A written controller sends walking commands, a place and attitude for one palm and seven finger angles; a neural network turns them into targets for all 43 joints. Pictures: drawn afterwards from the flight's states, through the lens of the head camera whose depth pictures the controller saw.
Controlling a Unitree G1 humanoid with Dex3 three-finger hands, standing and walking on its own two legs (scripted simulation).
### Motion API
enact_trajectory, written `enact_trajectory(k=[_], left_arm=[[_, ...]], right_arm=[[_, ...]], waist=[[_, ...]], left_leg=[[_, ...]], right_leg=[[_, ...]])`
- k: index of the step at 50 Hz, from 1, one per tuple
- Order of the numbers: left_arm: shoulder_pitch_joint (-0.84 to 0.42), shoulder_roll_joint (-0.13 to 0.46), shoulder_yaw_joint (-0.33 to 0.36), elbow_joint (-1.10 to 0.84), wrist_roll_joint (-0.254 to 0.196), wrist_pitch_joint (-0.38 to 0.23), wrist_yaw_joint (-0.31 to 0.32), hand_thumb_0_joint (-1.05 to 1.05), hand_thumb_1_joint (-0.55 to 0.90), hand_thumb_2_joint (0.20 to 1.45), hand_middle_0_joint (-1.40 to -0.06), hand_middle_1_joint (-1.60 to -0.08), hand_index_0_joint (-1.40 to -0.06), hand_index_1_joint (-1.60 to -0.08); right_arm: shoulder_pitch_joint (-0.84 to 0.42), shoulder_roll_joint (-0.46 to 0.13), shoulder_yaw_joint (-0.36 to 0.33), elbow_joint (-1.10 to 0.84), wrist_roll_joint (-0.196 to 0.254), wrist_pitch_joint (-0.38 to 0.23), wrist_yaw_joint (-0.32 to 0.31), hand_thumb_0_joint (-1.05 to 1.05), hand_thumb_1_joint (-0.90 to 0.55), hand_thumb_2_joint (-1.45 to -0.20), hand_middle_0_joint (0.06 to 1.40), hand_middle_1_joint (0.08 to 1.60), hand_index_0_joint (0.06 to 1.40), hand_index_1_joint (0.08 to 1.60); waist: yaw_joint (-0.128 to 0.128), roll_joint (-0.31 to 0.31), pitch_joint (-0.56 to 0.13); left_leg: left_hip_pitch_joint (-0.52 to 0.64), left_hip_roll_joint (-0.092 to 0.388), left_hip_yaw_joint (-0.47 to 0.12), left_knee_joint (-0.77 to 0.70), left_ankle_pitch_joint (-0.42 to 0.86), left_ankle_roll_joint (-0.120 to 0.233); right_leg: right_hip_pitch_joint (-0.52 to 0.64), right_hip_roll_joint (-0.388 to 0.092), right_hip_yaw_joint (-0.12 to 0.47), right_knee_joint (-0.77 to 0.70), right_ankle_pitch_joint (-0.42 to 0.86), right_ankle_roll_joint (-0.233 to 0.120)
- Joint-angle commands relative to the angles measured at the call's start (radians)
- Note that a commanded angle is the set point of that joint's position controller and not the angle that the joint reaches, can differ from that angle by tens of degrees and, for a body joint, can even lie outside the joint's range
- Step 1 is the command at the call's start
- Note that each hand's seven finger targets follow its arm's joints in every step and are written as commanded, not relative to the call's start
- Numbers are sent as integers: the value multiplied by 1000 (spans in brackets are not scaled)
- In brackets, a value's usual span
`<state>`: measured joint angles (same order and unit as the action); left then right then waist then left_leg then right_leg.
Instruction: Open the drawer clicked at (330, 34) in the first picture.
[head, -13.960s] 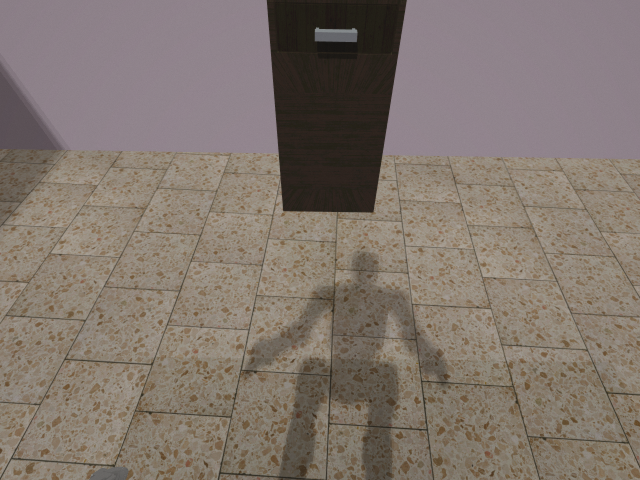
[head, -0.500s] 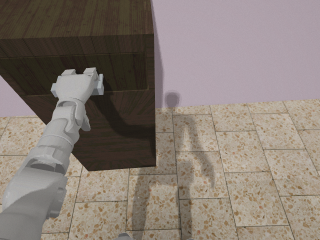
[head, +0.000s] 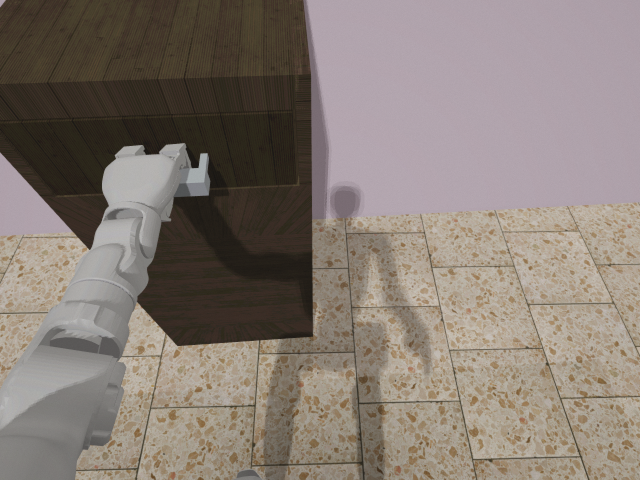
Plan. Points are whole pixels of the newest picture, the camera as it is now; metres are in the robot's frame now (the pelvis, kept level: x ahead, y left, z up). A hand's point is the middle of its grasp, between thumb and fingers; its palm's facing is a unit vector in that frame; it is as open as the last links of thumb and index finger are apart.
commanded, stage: close the thumb around the handle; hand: left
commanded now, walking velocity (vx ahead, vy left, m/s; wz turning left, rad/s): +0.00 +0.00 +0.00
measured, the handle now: (161, 172) +0.52 +0.20 +0.06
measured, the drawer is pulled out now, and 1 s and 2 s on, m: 0.00 0.11 0.22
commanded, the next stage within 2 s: pull the drawer open in 0.06 s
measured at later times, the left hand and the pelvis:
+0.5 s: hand (158, 221) +0.45 +0.20 +0.04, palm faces -0.03 -0.07 -1.00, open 5.9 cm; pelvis +0.01 +0.01 +0.00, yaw -1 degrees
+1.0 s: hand (147, 277) +0.37 +0.20 +0.04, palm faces -0.01 -0.07 -1.00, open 5.9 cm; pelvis +0.00 -0.01 +0.01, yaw +1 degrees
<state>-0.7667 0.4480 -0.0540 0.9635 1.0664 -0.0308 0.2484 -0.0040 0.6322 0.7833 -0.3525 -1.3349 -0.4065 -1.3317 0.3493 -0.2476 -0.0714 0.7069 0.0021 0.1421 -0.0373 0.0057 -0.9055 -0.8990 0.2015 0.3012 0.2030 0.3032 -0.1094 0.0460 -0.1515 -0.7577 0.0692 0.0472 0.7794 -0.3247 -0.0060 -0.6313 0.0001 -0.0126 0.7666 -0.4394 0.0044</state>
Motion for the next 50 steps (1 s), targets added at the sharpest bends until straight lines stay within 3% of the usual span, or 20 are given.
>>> enact_trajectory(k=[1,4,6,8,14,16,17,20,23,25,27,31,32,34,36,38,42,43,50], left_arm=[[-420,232,63,-187,-13,-3,40,0,900,900,-400,-1350,-400,-1350],[-423,244,73,-176,-7,11,47,0,900,900,-400,-1350,-400,-1350],[-458,201,37,-188,-9,16,50,0,900,900,-400,-1350,-400,-1350],[-437,233,67,-179,-10,15,51,0,900,900,-400,-1350,-400,-1350],[-309,202,66,-198,-24,9,36,0,900,900,-400,-1350,-400,-1350],[-274,189,65,-251,-27,2,38,0,900,900,-400,-1350,-400,-1350],[-253,185,70,-265,-31,-1,37,0,900,900,-400,-1350,-400,-1350],[-196,148,45,-306,-34,5,40,0,900,900,-400,-1350,-400,-1350],[-157,184,74,-329,-28,13,47,0,900,900,-400,-1350,-400,-1350],[-134,152,52,-349,-29,23,51,0,900,900,-400,-1350,-400,-1350],[-124,165,62,-373,-33,28,53,0,900,900,-400,-1350,-400,-1350],[-15,149,61,-461,-42,38,52,0,900,900,-400,-1350,-400,-1350],[-7,133,50,-472,-49,40,50,0,900,900,-400,-1350,-400,-1350],[27,146,62,-512,-53,44,50,0,900,900,-400,-1350,-400,-1350],[38,107,29,-549,-54,50,49,0,900,900,-400,-1350,-400,-1350],[46,111,31,-588,-54,51,52,0,900,900,-400,-1350,-400,-1350],[95,116,41,-623,-57,57,54,0,900,900,-400,-1350,-400,-1350],[99,120,43,-649,-54,55,55,0,900,900,-400,-1350,-400,-1350],[169,62,-3,-736,-64,55,58,0,900,900,-400,-1350,-400,-1350]], right_arm=[[101,-150,-58,-64,-2,-8,-5,0,-900,-900,200,300,200,300],[102,-152,-59,-61,0,-5,-5,0,-900,-900,200,300,200,300],[103,-150,-60,-58,-2,-6,-2,0,-900,-900,200,300,200,300],[106,-152,-59,-58,-4,-4,-1,0,-900,-900,200,300,200,300],[79,-147,-56,-83,-2,4,3,0,-900,-900,200,300,200,300],[67,-142,-61,-94,-3,6,7,0,-900,-900,200,300,200,300],[63,-142,-61,-97,-6,6,10,0,-900,-900,200,300,200,300],[43,-140,-61,-110,0,10,14,0,-900,-900,200,300,200,300],[27,-142,-61,-112,1,14,12,0,-900,-900,200,300,200,300],[12,-138,-61,-117,4,15,12,0,-900,-900,200,300,200,300],[1,-139,-60,-115,4,17,11,0,-900,-900,200,300,200,300],[-37,-132,-57,-142,8,16,12,0,-900,-900,200,300,200,300],[-42,-133,-56,-140,8,15,12,0,-900,-900,200,300,200,300],[-63,-132,-54,-150,10,13,11,0,-900,-900,200,300,200,300],[-79,-127,-51,-158,12,10,11,0,-900,-900,200,300,200,300],[-92,-126,-50,-161,12,7,12,0,-900,-900,200,300,200,300],[-125,-123,-44,-165,9,1,5,0,-900,-900,200,300,200,300],[-133,-122,-44,-169,10,0,4,0,-900,-900,200,300,200,300],[-182,-109,-36,-182,9,-16,5,0,-900,-900,200,300,200,300]], waist=[[-3,9,-370],[-5,-4,-368],[-16,13,-372],[-4,13,-400],[29,-5,-383],[43,21,-401],[47,5,-417],[49,-5,-370],[60,-20,-366],[58,-22,-340],[59,-27,-336],[85,-16,-354],[74,-38,-344],[85,-36,-326],[80,-28,-308],[85,-3,-315],[88,-48,-292],[95,-24,-303],[95,-31,-259]], left_leg=[[380,-74,3,-17,393,52],[383,-73,-1,-19,395,52],[404,-71,-2,-20,390,52],[411,-72,-4,-16,412,52],[402,-71,4,-34,421,50],[432,-70,5,-35,450,48],[442,-69,3,-34,471,50],[435,-69,7,-44,464,50],[426,-72,10,-56,436,52],[434,-73,12,-61,434,52],[440,-72,11,-64,438,52],[461,-79,11,-72,469,50],[467,-75,10,-73,481,52],[461,-79,12,-78,462,51],[473,-80,9,-84,456,50],[490,-80,7,-85,454,50],[480,-83,9,-89,430,51],[486,-85,8,-90,428,49],[494,-89,1,-96,384,48]], right_leg=[[59,63,-19,-93,470,-26],[54,64,-22,-92,461,-27],[33,65,-23,-97,444,-26],[53,66,-21,-91,462,-27],[90,66,-28,-91,481,-30],[96,68,-29,-90,490,-32],[111,68,-29,-90,504,-34],[109,68,-32,-97,508,-32],[136,65,-27,-104,503,-31],[129,65,-31,-110,500,-32],[144,63,-30,-114,503,-34],[181,62,-28,-112,538,-34],[185,60,-29,-118,551,-33],[194,59,-27,-120,553,-31],[182,60,-32,-124,535,-32],[182,57,-30,-124,521,-34],[203,52,-27,-133,529,-31],[203,51,-26,-128,525,-31],[186,49,-31,-135,487,-31]])
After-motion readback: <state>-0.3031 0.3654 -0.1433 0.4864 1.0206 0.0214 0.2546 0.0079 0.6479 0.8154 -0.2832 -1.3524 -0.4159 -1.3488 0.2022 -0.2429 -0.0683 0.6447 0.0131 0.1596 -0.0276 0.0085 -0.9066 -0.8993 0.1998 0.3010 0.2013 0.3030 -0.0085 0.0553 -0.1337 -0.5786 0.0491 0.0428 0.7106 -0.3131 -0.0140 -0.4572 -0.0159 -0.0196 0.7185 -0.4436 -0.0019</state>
